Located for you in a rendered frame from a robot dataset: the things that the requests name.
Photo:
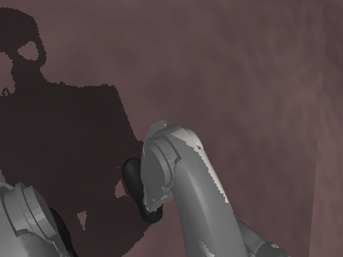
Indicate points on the right robot foot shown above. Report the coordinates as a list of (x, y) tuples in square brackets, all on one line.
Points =
[(131, 175)]

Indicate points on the right robot hand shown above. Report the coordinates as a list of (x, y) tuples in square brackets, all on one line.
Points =
[(251, 238)]

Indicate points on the right robot arm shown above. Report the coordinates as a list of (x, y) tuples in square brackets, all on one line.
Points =
[(270, 249)]

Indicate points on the left robot foot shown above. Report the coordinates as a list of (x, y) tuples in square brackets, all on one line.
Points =
[(64, 233)]

